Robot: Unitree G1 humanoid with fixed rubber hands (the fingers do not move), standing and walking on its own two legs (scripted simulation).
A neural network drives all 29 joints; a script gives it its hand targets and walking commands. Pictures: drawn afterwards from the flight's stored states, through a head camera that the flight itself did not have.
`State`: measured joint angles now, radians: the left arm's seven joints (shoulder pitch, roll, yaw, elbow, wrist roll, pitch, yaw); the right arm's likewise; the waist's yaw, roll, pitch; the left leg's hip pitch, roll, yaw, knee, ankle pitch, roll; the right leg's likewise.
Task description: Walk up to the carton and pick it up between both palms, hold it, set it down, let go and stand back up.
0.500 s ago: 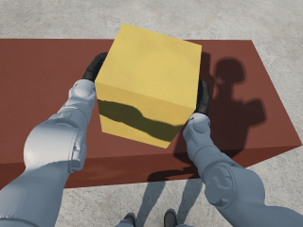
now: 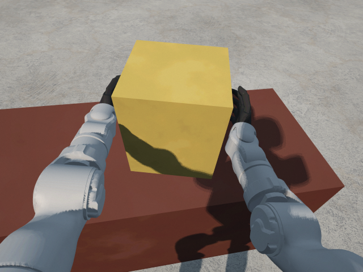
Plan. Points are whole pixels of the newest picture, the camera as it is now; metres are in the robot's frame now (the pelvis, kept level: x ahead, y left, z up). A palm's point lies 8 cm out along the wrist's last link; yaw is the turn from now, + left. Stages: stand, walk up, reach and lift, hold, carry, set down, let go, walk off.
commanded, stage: reach and lift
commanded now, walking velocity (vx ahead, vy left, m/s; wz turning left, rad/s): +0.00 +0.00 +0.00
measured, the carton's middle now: (176, 113) +0.45 -0.02 +0.11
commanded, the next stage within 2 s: none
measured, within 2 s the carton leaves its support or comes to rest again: neither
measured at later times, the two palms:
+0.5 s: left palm (119, 119) +0.42 +0.11 +0.14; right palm (254, 125) +0.37 -0.19 +0.13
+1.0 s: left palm (108, 128) +0.38 +0.13 +0.15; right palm (251, 117) +0.37 -0.18 +0.16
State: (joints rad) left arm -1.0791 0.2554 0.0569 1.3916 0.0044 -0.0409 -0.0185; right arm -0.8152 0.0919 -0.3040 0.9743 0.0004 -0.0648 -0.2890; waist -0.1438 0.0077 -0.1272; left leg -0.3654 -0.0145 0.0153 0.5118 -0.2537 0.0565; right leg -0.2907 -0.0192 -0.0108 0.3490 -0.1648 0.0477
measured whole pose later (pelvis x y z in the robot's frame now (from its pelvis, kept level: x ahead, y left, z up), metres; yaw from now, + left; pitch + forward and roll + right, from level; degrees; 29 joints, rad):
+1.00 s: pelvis +0.00 -0.04 +0.01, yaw +2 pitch -4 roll -1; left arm -0.64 0.03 0.27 0.45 0.20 0.44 0.01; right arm -0.66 -0.01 -0.06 0.68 0.15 0.15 -0.25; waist -0.08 -0.06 0.01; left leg -0.09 0.01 -0.02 0.37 -0.19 0.00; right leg -0.04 0.00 -0.04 0.26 -0.14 0.01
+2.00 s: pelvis -0.01 -0.04 +0.01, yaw +2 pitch -7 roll -1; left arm -0.64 -0.04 0.30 0.23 0.29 0.63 0.01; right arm -0.70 -0.05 -0.03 0.61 0.18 0.27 -0.21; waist -0.10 -0.06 0.02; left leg -0.07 0.01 -0.03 0.36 -0.18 0.00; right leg -0.02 0.00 -0.05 0.28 -0.15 0.00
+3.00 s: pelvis -0.02 -0.05 +0.01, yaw +2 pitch -7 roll -1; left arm -0.69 -0.02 0.34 0.17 0.30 0.76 -0.01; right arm -0.79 -0.06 -0.02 0.59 0.22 0.39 -0.23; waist -0.09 -0.05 0.00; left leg -0.07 0.01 -0.03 0.36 -0.17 0.00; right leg -0.02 0.01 -0.05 0.29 -0.14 0.00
